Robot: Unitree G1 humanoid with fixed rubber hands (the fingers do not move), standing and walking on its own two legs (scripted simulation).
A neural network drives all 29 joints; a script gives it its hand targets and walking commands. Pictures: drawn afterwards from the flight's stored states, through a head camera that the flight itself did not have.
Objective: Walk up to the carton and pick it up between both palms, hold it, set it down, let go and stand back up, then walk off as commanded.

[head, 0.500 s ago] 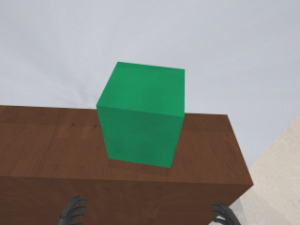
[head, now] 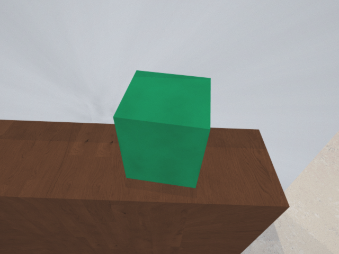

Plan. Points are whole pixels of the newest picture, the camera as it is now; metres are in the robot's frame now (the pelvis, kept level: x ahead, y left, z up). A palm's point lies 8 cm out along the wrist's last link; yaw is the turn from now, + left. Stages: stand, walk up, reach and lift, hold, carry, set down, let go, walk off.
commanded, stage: stand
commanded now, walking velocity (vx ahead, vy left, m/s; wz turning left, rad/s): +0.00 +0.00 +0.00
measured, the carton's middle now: (166, 130) +0.46 +0.02 +0.05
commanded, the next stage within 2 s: walk off in 1.32 s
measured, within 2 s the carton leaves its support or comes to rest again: neither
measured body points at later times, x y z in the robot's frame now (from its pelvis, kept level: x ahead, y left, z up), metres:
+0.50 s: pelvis -0.01 +0.00 +0.00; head -0.01 +0.01 +0.45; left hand +0.04 +0.31 -0.12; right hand +0.06 -0.31 -0.12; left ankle -0.01 +0.13 -0.74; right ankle +0.00 -0.14 -0.74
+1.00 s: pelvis -0.01 +0.00 +0.00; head -0.01 +0.00 +0.45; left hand +0.06 +0.31 -0.12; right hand +0.06 -0.32 -0.12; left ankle -0.01 +0.13 -0.74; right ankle +0.00 -0.14 -0.74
